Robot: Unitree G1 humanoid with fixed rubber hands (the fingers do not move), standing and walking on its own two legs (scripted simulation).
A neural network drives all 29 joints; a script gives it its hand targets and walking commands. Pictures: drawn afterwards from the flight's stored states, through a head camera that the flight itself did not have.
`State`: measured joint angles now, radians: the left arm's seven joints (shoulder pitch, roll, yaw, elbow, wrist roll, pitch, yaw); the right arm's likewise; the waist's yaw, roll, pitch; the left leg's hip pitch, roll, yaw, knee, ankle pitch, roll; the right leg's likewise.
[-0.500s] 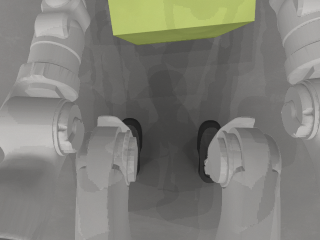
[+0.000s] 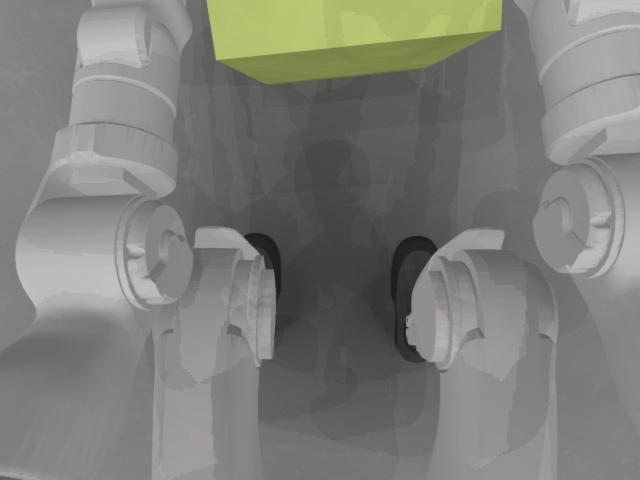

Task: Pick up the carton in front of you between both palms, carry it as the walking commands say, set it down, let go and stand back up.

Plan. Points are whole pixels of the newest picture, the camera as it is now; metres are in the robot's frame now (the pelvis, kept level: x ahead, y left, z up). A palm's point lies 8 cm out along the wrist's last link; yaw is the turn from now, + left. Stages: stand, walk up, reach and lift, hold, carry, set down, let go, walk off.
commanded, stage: reach and lift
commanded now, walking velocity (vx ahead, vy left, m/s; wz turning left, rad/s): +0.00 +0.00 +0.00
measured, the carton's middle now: out of the picture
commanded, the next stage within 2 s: none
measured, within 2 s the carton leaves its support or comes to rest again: leaves its support in 0.12 s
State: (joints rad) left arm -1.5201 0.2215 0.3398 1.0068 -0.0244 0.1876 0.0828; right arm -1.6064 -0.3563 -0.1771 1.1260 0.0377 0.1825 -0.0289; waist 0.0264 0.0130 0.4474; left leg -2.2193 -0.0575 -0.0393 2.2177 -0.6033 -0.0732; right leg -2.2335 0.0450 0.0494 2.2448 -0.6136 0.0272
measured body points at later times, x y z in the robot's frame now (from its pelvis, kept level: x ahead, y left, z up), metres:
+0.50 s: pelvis -0.01 +0.01 +0.09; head +0.28 -0.01 +0.43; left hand +0.52 +0.14 +0.01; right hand +0.53 -0.16 +0.01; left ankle +0.11 +0.14 -0.33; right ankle +0.10 -0.13 -0.33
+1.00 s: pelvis +0.02 +0.01 +0.20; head +0.24 -0.01 +0.59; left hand +0.49 +0.14 +0.15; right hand +0.49 -0.16 +0.15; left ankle +0.11 +0.14 -0.33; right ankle +0.10 -0.13 -0.33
